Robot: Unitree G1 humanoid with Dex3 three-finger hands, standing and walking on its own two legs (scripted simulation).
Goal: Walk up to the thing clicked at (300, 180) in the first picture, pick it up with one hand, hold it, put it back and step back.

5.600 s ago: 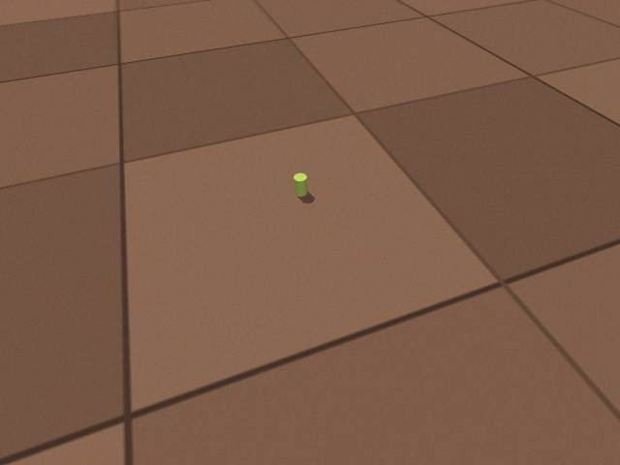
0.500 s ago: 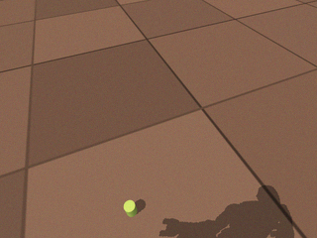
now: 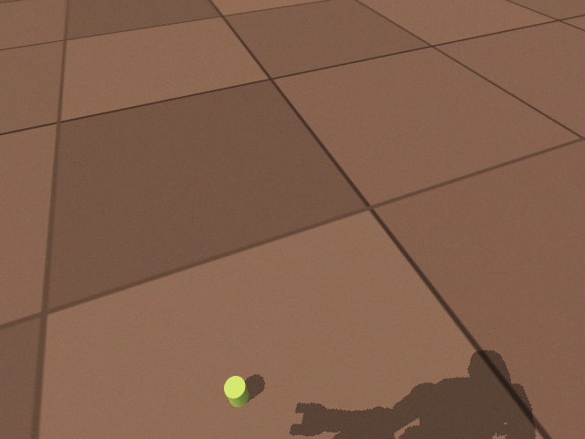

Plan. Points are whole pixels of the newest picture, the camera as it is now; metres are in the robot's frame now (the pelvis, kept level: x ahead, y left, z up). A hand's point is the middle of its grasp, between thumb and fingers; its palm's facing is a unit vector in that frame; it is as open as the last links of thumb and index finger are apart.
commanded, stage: walk up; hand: left
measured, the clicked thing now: (236, 391) +0.41 +0.23 -0.72
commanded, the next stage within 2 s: stand in 0.56 s
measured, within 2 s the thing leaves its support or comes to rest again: neither
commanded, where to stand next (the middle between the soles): +0.03 -0.03 m, yaw +3 degrees
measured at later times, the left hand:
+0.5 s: hand out of the picture +0.10 +0.26 -0.15, palm faces +0.02 -0.94 -0.33, open 7.4 cm
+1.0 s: hand out of the picture +0.06 +0.25 -0.14, palm faces +0.00 -0.94 -0.34, open 7.4 cm
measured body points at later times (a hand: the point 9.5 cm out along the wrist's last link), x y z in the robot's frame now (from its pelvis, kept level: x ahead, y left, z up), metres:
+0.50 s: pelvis +0.00 +0.00 +0.01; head +0.01 +0.00 +0.45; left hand +0.10 +0.31 -0.12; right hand +0.09 -0.30 -0.12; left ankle -0.02 +0.13 -0.74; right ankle -0.02 -0.13 -0.74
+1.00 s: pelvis -0.02 +0.00 +0.01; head -0.01 -0.01 +0.46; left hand +0.06 +0.30 -0.12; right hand +0.08 -0.30 -0.12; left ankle -0.02 +0.13 -0.74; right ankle -0.02 -0.13 -0.74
